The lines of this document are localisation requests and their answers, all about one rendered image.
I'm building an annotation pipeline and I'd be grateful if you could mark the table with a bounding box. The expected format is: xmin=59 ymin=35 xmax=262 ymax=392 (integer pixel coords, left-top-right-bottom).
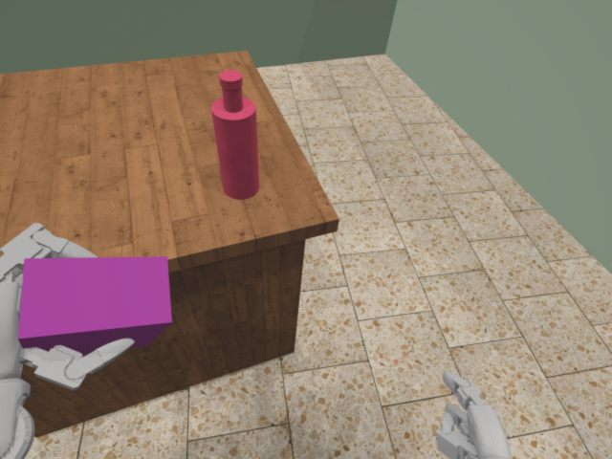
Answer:
xmin=0 ymin=51 xmax=339 ymax=438

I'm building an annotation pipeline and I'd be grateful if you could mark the right robot hand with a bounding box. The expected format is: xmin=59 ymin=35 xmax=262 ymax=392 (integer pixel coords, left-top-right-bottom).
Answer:
xmin=436 ymin=371 xmax=513 ymax=459

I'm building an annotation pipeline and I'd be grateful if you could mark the robot left forearm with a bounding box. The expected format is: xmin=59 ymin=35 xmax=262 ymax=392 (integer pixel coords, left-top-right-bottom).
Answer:
xmin=0 ymin=378 xmax=35 ymax=459

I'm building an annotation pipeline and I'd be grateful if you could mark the sponge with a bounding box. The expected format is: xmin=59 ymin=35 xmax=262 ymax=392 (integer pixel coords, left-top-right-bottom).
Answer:
xmin=18 ymin=256 xmax=172 ymax=355

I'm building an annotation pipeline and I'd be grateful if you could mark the left robot hand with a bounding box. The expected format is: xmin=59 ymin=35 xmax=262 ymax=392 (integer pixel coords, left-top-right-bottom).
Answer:
xmin=0 ymin=223 xmax=135 ymax=391

